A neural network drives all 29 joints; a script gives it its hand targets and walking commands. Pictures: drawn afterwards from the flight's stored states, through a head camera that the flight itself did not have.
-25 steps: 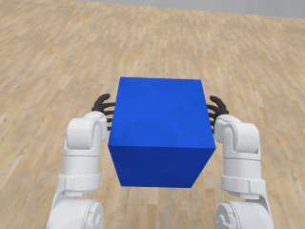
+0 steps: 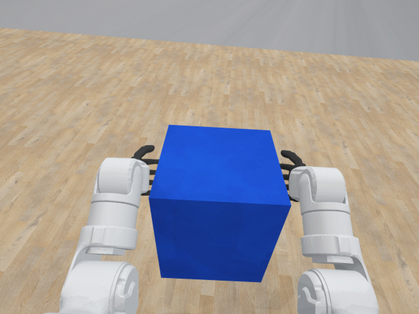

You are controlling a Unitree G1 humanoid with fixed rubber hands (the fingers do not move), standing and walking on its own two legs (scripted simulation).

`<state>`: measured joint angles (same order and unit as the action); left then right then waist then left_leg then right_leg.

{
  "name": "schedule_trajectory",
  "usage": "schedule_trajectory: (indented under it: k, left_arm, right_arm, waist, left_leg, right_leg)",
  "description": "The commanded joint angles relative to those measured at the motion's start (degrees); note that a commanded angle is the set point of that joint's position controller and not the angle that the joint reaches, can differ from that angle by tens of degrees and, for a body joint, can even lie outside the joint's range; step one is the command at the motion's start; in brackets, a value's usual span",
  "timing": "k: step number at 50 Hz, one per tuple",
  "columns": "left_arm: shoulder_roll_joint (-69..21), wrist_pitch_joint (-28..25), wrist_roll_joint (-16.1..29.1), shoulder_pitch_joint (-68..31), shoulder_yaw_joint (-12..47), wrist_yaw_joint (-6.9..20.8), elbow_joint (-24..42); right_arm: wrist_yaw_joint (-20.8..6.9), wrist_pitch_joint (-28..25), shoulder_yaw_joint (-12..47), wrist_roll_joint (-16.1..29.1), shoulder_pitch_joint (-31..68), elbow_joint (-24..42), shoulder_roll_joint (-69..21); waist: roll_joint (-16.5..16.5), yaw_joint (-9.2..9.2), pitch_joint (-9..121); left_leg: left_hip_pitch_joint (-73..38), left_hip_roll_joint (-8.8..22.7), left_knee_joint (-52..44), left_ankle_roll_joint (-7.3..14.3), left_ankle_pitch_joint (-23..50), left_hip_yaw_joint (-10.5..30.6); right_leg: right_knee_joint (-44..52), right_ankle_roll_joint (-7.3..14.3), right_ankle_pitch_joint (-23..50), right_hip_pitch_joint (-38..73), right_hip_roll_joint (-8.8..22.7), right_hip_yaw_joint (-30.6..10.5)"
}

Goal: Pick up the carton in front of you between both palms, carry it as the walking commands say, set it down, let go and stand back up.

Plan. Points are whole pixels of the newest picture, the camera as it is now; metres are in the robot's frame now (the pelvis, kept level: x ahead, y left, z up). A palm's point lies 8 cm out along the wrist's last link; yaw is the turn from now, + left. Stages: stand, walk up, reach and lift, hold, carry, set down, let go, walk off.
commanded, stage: carry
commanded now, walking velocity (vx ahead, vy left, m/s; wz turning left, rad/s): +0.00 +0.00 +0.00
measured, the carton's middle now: (215, 204) +0.34 +0.00 +0.06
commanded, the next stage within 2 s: none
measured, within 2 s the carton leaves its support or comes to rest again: neither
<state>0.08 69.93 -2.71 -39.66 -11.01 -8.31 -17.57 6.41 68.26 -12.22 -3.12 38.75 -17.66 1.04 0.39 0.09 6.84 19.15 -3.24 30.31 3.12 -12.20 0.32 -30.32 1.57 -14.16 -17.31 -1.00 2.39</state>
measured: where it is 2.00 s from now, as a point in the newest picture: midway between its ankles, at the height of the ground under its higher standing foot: outside the picture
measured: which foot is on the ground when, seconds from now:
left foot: down 0.00-1.00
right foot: down 0.00-1.00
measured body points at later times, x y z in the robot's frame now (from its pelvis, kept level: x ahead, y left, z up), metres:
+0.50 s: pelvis -0.02 -0.02 +0.00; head -0.04 -0.01 +0.45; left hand +0.34 +0.13 +0.12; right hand +0.34 -0.17 +0.12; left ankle +0.04 +0.08 -0.73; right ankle +0.02 -0.10 -0.73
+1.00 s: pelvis -0.02 -0.02 +0.00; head -0.04 -0.02 +0.45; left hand +0.34 +0.13 +0.12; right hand +0.34 -0.18 +0.12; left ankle +0.04 +0.08 -0.73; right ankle +0.02 -0.10 -0.73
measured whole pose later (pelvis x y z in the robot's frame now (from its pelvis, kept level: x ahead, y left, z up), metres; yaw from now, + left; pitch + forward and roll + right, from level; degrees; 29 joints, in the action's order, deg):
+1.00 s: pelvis -0.02 -0.02 +0.00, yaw +0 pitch +1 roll +0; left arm -0.4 70.7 -3.2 -39.6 -12.0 -8.2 -15.1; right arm 6.4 68.9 -11.7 -3.0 40.0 -16.7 1.4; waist -0.2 0.0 5.4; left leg 21.4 -1.7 30.8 1.2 -10.7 0.8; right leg -31.1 3.5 -12.8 -19.8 -2.4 3.0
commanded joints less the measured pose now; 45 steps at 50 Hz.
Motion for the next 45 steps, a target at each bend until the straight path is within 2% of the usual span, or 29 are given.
schedule_trajectory:
  k: [1,45]
  left_arm:
    - [-63.9,-2.3,22.2,-42.0,28.5,13.4,7.5]
    - [-63.7,-1.5,22.3,-42.5,29.1,14.0,8.9]
  right_arm:
    - [-13.1,-0.8,29.8,23.6,43.1,6.8,-64.4]
    - [-12.9,-0.2,30.7,24.1,43.2,8.0,-65.0]
  waist:
    - [-0.6,-0.04,17.1]
    - [-0.1,-0.06,19.1]
  left_leg:
    - [-4.1,9.6,-5.2,1.3,3.8,7.8]
    - [-4.8,9.4,-2.9,0.5,5.1,6.4]
  right_leg:
    - [4.0,1.7,3.0,6.1,7.6,-6.3]
    - [4.3,2.4,5.7,4.9,8.1,-7.3]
